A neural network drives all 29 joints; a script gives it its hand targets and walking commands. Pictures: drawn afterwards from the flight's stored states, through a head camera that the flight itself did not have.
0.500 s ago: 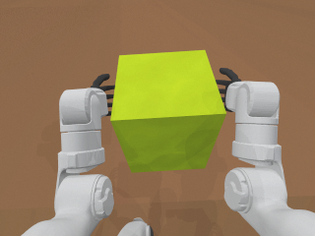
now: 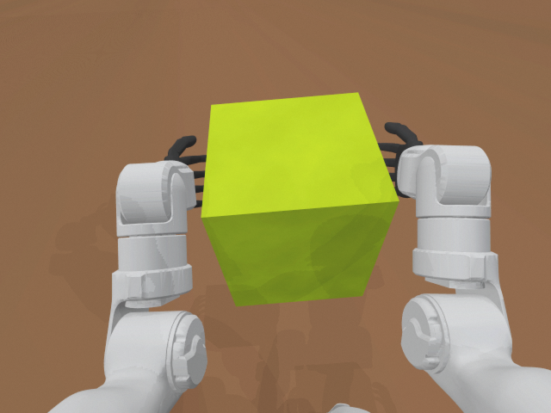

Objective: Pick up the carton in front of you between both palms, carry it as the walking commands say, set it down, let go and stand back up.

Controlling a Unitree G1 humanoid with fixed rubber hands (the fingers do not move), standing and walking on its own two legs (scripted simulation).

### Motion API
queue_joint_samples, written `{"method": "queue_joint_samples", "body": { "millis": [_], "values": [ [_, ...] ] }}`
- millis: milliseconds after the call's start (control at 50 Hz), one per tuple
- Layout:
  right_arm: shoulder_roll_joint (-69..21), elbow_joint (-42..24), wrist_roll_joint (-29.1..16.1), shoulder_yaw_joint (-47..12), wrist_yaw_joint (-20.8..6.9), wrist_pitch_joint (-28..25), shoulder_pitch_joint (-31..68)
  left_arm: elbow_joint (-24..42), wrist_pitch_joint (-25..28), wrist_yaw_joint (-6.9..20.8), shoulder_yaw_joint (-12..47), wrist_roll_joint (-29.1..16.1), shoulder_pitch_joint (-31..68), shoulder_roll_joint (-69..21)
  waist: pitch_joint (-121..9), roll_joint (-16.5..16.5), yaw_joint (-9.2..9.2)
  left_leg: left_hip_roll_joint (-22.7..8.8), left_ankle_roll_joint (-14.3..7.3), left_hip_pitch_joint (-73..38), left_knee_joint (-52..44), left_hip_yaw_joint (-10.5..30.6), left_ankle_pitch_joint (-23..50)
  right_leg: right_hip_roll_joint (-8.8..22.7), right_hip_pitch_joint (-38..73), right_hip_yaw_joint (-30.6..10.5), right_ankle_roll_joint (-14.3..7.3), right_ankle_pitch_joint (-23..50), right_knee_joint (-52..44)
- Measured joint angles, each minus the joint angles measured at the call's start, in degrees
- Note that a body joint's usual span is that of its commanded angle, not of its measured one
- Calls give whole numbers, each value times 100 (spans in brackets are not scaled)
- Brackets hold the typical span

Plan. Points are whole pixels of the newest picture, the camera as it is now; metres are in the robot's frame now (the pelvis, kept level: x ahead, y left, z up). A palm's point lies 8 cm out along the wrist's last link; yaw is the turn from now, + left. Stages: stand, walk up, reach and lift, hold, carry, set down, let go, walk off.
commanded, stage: carry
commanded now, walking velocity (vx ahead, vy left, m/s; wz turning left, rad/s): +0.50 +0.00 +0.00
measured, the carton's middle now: (292, 207) +0.40 +0.00 +0.08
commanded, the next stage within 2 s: none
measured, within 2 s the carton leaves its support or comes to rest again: neither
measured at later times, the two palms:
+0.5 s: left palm (198, 65) +0.69 +0.18 +0.16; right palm (355, 64) +0.67 -0.12 +0.16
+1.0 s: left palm (220, 41) +0.90 +0.17 +0.11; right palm (339, 35) +0.93 -0.13 +0.11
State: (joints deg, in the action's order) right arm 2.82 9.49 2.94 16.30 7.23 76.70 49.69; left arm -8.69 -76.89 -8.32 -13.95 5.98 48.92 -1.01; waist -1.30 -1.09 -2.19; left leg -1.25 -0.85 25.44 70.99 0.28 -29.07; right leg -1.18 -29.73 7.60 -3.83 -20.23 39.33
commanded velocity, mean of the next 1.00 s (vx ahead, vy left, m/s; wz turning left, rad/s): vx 0.49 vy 0.00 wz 0.00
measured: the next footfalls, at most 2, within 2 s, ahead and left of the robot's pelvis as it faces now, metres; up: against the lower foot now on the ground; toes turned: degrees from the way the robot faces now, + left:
left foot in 0.32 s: +0.36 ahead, +0.11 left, +0.00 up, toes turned +6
right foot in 0.76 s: +0.67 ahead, -0.08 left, +0.00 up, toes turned -8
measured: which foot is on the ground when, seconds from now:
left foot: up 0.00-0.30, down 0.32-0.78, up 0.80-1.00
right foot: down 0.00-0.34, up 0.36-0.74, down 0.76-1.00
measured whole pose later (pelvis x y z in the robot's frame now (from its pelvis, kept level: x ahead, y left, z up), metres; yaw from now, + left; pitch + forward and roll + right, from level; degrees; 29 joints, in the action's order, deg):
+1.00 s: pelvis +0.63 +0.00 +0.04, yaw +2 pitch +5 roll +1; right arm -8.6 -13.9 7.7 8.0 4.4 68.4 13.5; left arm 15.0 -69.2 -5.8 -8.4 6.5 12.3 -8.2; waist -2.4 0.5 -2.1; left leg -3.2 1.5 31.9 48.8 -4.2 -19.1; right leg 0.7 -13.3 10.2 -4.2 -10.3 18.2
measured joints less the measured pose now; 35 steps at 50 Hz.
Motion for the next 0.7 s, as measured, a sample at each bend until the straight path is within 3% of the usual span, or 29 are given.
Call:
{"method": "queue_joint_samples", "body": {
  "millis": [40, 80, 160, 240, 320, 340, 400, 440, 560, 620, 700],
  "values": [
    [-54, 37, 85, 13, -18, 96, -8, 63, -88, -47, 70, -137, -155, 45, 31, 65, -161, 88, -55, 579, 323, -39, 282, -9, 339, -134, -13, 100, -339],
    [-113, -56, 145, 15, -19, 182, -5, 201, -177, -96, 76, -265, -225, 92, 90, 121, -291, 104, -78, 1024, 66, -112, 400, 2, 666, -249, -27, 74, -644],
    [-215, -465, 232, 93, -16, 266, 43, 478, -229, -164, -5, -405, -116, 134, 157, 151, -466, 65, -39, 1465, -1370, -218, 667, 18, 1199, -383, -37, 76, -1050],
    [-262, -621, 314, 201, -25, 246, 68, 350, -143, -141, -51, -406, 95, 148, -2, 161, -490, 83, -43, 1237, -2986, -329, 1664, 45, 1686, -391, 76, 94, -1155],
    [-250, -172, 418, 173, -57, 164, 185, -137, -80, -63, -12, -352, 245, 270, -359, 167, -305, 172, -262, 378, -4367, -669, 2558, 92, 2027, -403, 236, -680, -588],
    [-283, -17, 450, 140, -62, 69, 197, -277, -36, -29, -10, -351, 270, 343, -383, 272, -193, 235, -341, 372, -4163, -743, 2530, 191, 1844, -456, 273, -690, 34],
    [-358, 345, 494, 38, -74, -115, 47, -589, 36, 131, -49, -354, 157, 399, -360, 249, 119, 239, -440, 182, -3818, -748, 1853, 76, 895, -717, 309, -743, 2234],
    [-358, 363, 418, -10, -70, -113, -226, -669, 11, 139, -14, -266, 2, 309, -318, 178, 277, 197, -332, -122, -4043, -699, 1763, 85, 342, -661, 332, -462, 2683],
    [-354, -80, 135, -129, 3, -227, -813, -164, 33, 110, 91, -94, -475, 51, 26, 105, 562, 106, -368, -1014, -4715, -655, 1492, 285, -782, -543, 406, 164, 1666],
    [-402, -310, 79, -133, 15, -395, -965, 214, 153, 100, 66, -37, -705, -67, 114, 129, 566, 94, -298, -1426, -4920, -670, 1275, 345, -993, -451, 388, 764, 778],
    [-549, -576, 143, -148, -26, -589, -1214, 673, 327, 101, 55, 0, -1114, -200, 50, 158, 441, 76, -145, -2009, -5016, -724, 802, 260, -697, -156, 274, 1751, -643]
  ]
}}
